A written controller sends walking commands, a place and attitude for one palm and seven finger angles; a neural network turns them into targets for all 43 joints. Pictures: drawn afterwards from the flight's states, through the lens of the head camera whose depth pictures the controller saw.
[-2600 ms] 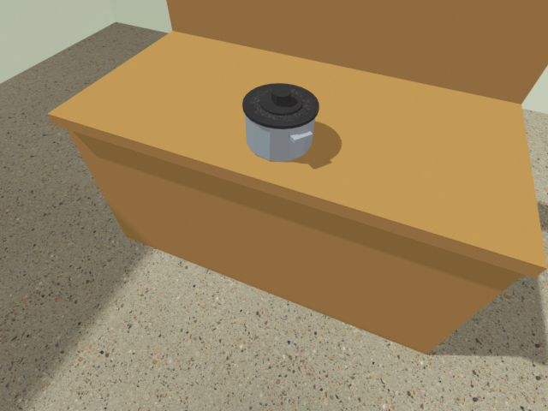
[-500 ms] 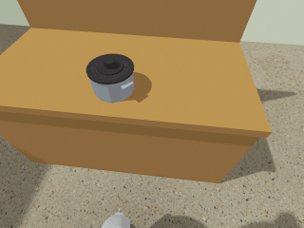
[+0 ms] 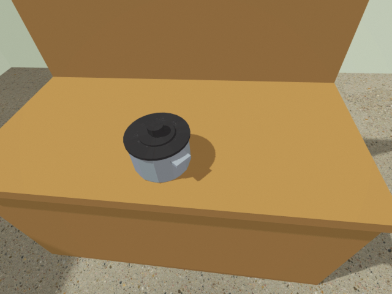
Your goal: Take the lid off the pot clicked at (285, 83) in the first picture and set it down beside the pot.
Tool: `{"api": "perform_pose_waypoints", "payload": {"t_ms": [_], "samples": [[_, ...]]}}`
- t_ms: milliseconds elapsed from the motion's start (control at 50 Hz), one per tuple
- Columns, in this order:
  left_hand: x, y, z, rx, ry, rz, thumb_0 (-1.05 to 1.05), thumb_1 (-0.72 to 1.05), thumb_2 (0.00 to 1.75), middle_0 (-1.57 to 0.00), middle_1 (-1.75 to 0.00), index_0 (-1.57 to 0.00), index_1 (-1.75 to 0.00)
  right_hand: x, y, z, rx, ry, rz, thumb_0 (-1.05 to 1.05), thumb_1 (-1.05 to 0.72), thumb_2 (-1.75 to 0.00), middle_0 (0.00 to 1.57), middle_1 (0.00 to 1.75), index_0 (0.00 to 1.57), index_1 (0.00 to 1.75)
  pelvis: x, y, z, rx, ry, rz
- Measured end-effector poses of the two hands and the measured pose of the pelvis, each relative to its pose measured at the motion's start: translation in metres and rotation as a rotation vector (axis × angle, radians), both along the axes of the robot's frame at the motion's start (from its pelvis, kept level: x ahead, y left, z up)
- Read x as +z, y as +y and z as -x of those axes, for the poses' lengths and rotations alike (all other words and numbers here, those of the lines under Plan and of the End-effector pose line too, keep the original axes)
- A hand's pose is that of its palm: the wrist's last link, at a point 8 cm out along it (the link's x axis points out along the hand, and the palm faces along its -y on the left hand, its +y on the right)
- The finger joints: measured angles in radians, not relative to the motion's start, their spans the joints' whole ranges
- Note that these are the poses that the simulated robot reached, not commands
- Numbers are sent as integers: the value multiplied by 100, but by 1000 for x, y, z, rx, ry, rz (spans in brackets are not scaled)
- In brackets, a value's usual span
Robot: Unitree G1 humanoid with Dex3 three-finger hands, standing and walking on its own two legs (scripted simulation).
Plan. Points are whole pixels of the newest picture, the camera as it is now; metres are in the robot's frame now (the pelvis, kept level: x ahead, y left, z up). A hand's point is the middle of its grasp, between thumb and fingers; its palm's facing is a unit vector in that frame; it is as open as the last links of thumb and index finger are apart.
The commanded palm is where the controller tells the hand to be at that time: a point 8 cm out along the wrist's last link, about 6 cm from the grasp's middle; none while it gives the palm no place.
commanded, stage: come to a stop and stand still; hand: left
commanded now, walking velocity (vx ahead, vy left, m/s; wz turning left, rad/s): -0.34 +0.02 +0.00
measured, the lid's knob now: (155, 127) +0.53 +0.16 +0.04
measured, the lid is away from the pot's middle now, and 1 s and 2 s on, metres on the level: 0.00 0.00 0.00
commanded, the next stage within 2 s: look again from close up in 1.08 s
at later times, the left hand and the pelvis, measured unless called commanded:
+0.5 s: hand out of the picture +0.06 +0.28 -0.18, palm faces +0.00 -0.97 -0.22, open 7.3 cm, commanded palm none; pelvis +0.01 +0.07 +0.01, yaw -3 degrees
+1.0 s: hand out of the picture -0.03 +0.20 -0.17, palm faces +0.04 -0.99 -0.13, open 7.3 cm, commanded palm none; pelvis +0.00 +0.06 +0.00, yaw -1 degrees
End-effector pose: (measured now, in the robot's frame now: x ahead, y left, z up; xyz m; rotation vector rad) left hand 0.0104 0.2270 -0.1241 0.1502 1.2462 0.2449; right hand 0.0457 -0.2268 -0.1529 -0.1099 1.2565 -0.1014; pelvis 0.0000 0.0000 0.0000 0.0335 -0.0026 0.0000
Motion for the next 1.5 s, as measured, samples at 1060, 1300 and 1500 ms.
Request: {"api": "perform_pose_waypoints", "payload": {"t_ms": [1060, 1300, 1500], "samples": [[-22, 19, 39, -23, 217, 142, 0, 91, 90, -20, -30, -20, -30, 10, 92, 115, -125, 292, -11, 0, -91, -90, 20, 30, 20, 30, 5, 59, -3, -16, -3, 33], [-25, 37, 39, -33, 154, 95, 0, 91, 90, -20, -30, -20, -30, 8, 76, 69, -69, 146, 38, 4, -94, -90, 20, 30, 21, 30, 0, 63, 6, -9, -12, 50], [-37, 66, 46, -43, 113, 91, 0, 91, 90, -19, -30, -20, -30, 22, 67, 37, -31, -5, 117, 1, -92, -90, 20, 30, 20, 30, -5, 76, 22, 0, -37, 65]]}}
